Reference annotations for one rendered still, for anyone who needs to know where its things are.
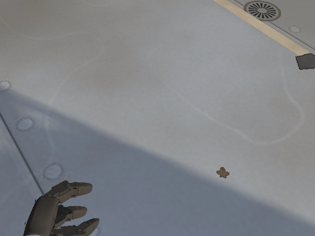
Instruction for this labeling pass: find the robot left hand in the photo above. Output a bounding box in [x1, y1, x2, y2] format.
[23, 180, 99, 236]

